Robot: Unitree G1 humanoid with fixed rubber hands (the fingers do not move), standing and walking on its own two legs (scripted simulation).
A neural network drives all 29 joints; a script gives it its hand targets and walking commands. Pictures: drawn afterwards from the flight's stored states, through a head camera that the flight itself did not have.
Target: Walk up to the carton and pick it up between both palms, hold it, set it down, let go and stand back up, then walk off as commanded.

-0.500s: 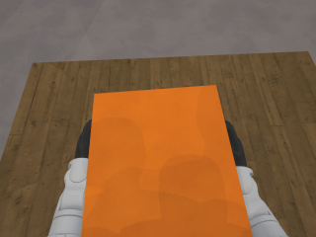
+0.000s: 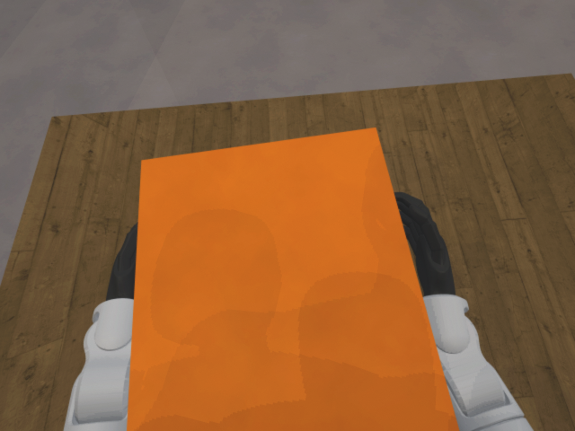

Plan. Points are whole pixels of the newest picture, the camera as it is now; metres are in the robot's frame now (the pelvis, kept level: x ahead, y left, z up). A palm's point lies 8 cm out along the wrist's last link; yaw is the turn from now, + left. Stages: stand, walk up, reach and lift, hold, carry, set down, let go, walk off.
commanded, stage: reach and lift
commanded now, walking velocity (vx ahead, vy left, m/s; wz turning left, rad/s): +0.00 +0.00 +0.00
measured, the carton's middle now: (281, 299) +0.30 -0.01 -0.01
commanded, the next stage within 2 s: hold in 0.92 s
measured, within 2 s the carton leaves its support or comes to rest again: leaves its support in 0.60 s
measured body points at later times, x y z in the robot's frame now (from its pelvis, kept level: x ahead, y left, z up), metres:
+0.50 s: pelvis +0.03 +0.00 +0.00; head +0.20 -0.06 +0.41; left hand +0.37 +0.16 +0.05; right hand +0.31 -0.20 +0.04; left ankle -0.01 +0.18 -0.73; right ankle -0.09 -0.07 -0.73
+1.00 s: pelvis +0.02 +0.01 +0.00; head +0.20 -0.04 +0.41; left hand +0.35 +0.17 +0.06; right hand +0.29 -0.19 +0.07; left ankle -0.01 +0.18 -0.73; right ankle -0.09 -0.07 -0.72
